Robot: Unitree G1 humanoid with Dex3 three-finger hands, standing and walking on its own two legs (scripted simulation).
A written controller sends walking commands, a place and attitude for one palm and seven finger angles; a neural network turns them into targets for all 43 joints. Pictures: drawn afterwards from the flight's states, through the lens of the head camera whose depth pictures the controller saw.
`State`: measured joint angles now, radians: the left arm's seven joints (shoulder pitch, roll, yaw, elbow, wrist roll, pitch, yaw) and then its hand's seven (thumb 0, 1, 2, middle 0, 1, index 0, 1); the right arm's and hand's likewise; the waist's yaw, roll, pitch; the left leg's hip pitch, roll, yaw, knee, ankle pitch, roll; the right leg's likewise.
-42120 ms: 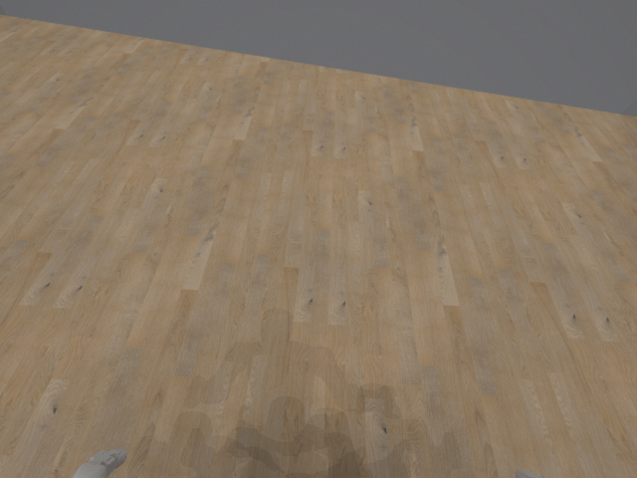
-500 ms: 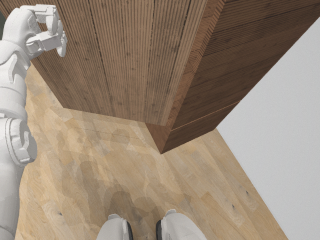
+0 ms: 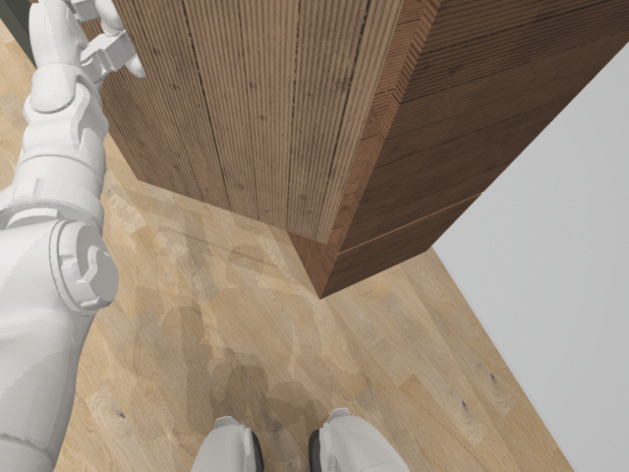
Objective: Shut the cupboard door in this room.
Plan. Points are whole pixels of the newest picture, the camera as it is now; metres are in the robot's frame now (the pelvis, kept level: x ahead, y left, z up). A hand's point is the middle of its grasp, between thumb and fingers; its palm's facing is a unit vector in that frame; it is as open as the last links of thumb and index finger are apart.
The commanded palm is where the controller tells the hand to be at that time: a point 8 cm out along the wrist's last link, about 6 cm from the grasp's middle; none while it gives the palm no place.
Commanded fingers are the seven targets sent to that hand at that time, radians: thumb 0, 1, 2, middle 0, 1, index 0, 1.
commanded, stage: pull the fist back off the door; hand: left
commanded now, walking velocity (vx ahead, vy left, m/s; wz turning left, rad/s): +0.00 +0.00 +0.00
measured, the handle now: (30, 2) +0.65 +0.24 +0.13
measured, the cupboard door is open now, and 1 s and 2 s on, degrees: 46 46 46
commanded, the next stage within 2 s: draw the hand back to the body in 0.70 s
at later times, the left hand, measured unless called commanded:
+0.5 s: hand (114, 115) +0.49 +0.15 +0.12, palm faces +0.07 -1.00 +0.00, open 3.1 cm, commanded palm +0.47 +0.18 +0.13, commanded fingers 0.00 0.90 0.90 -1.30 -1.50 -1.30 -1.50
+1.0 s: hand (107, 132) +0.45 +0.14 +0.15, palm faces +0.06 -1.00 -0.02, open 3.1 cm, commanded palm +0.40 +0.19 +0.15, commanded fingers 0.00 0.90 0.90 -1.30 -1.50 -1.30 -1.50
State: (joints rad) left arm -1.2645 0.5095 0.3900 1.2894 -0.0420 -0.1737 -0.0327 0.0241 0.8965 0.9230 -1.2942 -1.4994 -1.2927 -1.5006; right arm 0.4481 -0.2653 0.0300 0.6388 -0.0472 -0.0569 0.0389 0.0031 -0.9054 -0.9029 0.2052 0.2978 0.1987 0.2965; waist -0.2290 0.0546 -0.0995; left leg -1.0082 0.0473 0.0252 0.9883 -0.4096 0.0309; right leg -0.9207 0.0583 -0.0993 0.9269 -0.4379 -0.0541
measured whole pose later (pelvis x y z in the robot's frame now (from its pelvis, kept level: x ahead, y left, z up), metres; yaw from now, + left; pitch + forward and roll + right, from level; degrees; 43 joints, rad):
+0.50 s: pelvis +0.01 -0.01 +0.03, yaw +1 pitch +15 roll -1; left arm -0.84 0.36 0.31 1.14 -0.12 -0.31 -0.09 0.01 0.90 0.90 -1.29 -1.50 -1.29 -1.50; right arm 0.45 -0.29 -0.02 0.64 0.01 0.04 0.04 0.01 -0.91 -0.90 0.20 0.30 0.20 0.30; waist -0.13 0.04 -0.09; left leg -0.69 0.04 0.05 0.80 -0.36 0.02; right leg -0.62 0.06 -0.07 0.76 -0.40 -0.06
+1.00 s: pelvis +0.00 +0.00 +0.03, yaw +0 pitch +11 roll -1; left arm -0.71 0.27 0.26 0.98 -0.12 -0.38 -0.05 0.01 0.90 0.90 -1.29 -1.50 -1.29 -1.50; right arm 0.39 -0.25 0.01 0.65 0.03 0.01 0.03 0.01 -0.91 -0.90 0.21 0.30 0.20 0.30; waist -0.10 0.05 -0.10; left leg -0.64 0.02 0.08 0.79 -0.35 0.04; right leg -0.59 0.04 -0.04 0.78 -0.39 -0.05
